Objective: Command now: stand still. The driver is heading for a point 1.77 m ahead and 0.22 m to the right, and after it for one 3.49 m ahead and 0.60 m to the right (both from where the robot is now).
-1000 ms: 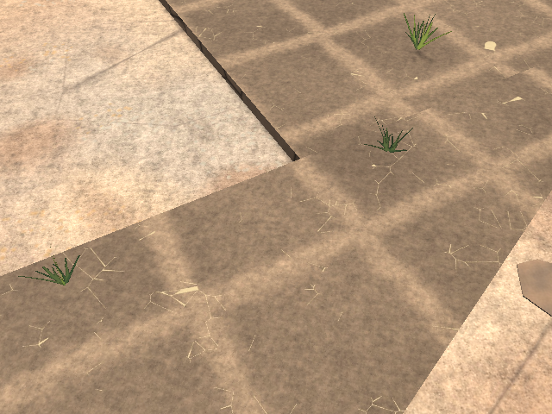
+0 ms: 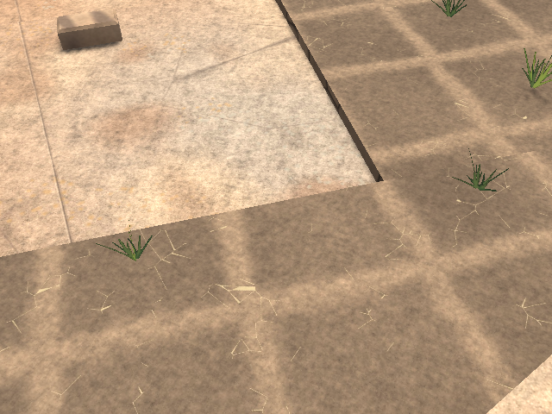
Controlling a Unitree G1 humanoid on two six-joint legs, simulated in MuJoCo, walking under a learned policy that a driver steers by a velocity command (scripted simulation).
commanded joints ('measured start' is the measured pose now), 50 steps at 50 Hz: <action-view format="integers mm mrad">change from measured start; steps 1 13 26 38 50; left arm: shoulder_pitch -50 -21 -2 27 48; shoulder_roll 117 104 86 70 48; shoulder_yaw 36 44 45 44 38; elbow -51 56 210 337 421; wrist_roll -2 2 0 -2 -2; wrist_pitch -14 -18 -28 -25 -27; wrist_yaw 5 14 22 36 45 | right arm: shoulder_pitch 6 58 92 108 124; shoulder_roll -100 -79 -70 -59 -45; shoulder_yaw -31 -37 -46 -44 -30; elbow -43 28 133 247 334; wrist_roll -2 -9 -8 -3 0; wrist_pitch -15 -38 -54 -54 -63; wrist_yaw -4 -11 -24 -38 -47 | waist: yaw -8 3 2 -2 -1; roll -21 -18 -9 -9 -1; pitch -17 -13 9 14 13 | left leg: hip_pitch -124 -168 -142 -79 -31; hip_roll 45 46 61 72 87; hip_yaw -75 -90 -102 -88 -83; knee -125 -171 -224 -242 -252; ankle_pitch -8 -55 3 104 205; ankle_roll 47 63 65 64 53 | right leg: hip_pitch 95 114 151 187 221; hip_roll -72 -74 -70 -71 -75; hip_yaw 135 150 147 144 140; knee -130 -157 -149 -156 -155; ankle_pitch -125 -178 -64 33 130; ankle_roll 4 7 7 0 -2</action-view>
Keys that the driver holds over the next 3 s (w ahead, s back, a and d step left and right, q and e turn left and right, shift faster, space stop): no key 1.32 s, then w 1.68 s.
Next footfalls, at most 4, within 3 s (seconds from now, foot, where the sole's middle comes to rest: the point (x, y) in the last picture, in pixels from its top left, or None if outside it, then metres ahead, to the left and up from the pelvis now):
2.20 left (250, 393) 0.63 0.12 -0.90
2.64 right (337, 302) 0.92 -0.13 -0.90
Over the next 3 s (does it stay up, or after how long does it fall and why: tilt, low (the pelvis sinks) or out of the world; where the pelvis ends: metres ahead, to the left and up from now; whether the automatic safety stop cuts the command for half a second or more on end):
stays up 0.93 -0.04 -0.12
